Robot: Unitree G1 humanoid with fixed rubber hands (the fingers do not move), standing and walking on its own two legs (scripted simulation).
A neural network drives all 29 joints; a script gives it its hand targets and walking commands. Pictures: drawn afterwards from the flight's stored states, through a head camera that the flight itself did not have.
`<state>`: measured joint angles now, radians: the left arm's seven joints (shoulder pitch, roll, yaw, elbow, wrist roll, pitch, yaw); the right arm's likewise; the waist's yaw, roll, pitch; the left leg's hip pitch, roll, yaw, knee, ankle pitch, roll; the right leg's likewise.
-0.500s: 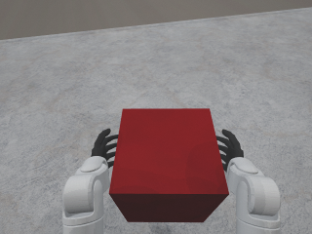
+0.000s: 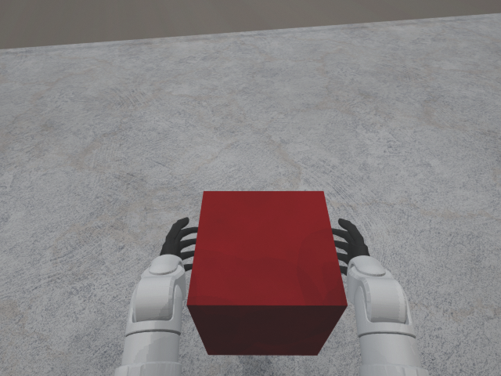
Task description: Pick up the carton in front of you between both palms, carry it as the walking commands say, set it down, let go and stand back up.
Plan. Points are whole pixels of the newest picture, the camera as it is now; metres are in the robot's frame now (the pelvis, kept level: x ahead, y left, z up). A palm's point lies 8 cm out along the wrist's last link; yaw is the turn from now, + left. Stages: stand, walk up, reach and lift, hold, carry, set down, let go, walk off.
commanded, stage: carry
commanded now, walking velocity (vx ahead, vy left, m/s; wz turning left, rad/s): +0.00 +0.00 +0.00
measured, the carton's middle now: (263, 277) +0.30 +0.00 -0.04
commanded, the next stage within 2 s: hold in 1.08 s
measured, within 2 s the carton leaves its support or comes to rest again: neither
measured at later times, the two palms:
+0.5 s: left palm (162, 276) +0.26 +0.16 +0.05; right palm (354, 275) +0.26 -0.14 +0.04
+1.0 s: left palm (155, 280) +0.25 +0.17 +0.05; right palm (350, 280) +0.25 -0.13 +0.04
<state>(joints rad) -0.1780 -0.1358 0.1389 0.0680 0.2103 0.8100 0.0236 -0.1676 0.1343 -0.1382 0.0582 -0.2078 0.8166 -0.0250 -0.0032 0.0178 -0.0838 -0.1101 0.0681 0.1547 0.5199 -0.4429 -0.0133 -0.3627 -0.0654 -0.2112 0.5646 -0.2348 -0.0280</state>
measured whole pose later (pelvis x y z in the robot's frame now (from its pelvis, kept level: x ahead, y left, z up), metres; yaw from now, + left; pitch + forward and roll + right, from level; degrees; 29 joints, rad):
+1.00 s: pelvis -0.04 +0.02 +0.00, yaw +0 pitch +1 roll +0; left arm -0.24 -0.15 0.20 0.18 0.24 0.73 0.01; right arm -0.24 0.15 -0.19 0.16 -0.24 0.74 -0.01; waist 0.00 0.01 -0.08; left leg -0.17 0.03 0.16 0.54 -0.39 0.03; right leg -0.39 -0.10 -0.20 0.51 -0.13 -0.01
